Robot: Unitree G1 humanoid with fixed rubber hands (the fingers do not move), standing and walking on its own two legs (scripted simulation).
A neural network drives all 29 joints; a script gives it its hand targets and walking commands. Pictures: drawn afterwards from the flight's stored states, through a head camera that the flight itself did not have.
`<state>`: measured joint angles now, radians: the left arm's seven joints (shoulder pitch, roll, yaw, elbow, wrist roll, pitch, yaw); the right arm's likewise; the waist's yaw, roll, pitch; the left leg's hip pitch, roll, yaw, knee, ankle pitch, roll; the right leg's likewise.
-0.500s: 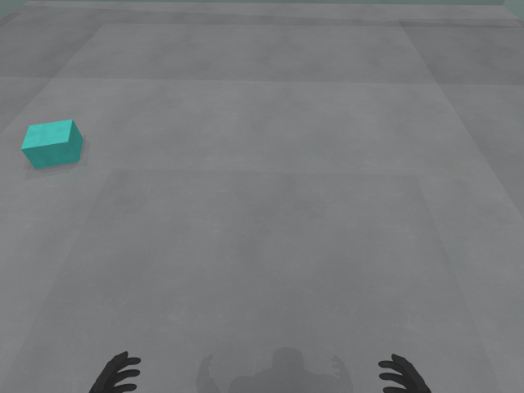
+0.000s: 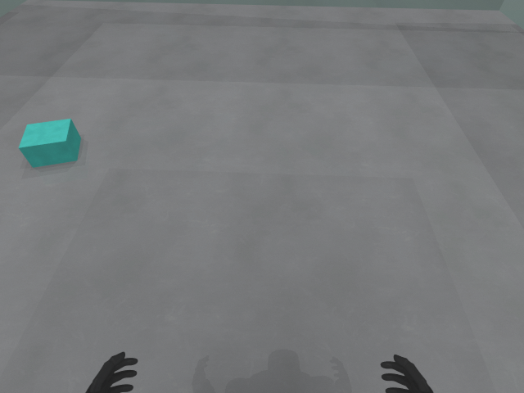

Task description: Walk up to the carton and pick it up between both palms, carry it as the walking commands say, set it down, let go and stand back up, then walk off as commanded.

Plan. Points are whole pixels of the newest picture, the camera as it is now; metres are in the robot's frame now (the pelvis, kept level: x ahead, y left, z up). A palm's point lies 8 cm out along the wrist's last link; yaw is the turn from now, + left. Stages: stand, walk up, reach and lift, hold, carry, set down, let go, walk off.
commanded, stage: stand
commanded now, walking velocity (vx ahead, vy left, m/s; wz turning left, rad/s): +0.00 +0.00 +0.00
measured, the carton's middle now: (52, 142) +1.51 +1.15 -0.68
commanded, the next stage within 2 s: walk up in 0.80 s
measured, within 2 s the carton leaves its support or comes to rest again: neither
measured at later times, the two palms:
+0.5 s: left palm out of the picture +0.12 +0.25 -0.08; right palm out of the picture +0.11 -0.24 -0.10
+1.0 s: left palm out of the picture +0.10 +0.25 -0.09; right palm out of the picture +0.09 -0.25 -0.10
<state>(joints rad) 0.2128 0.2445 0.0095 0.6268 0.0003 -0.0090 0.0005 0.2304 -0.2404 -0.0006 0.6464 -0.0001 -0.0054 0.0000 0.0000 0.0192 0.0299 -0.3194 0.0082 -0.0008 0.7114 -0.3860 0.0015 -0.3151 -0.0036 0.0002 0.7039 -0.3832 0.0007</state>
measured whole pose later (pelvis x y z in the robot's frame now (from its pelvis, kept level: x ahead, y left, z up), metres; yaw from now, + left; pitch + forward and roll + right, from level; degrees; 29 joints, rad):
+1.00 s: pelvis -0.02 +0.00 +0.00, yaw +0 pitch -2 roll +0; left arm 0.21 0.25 0.01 0.71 0.00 -0.02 0.00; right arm 0.23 -0.25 0.00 0.74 0.00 -0.01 0.00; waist 0.00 0.02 0.03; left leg -0.32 0.01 0.00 0.71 -0.35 0.00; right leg -0.32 0.00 0.00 0.70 -0.35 0.00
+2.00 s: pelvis +0.30 +0.20 +0.01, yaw +22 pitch +5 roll -1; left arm 0.03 0.25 0.04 0.78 0.00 -0.02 -0.05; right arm 0.48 -0.24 0.00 0.85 0.00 -0.01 0.02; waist -0.03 0.03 0.05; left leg -0.07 0.01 -0.10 0.55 -0.48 0.00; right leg -0.45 -0.06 -0.09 0.57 -0.17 0.05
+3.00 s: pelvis +0.71 +0.43 +0.02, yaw +31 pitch +3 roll +2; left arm 0.26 0.23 0.03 0.84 0.00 -0.06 -0.02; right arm 0.29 -0.24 -0.01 0.89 0.00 -0.03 0.03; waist 0.00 0.06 0.05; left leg -0.37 0.01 0.02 1.02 -0.42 -0.01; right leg -0.30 -0.11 -0.11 0.55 -0.30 0.01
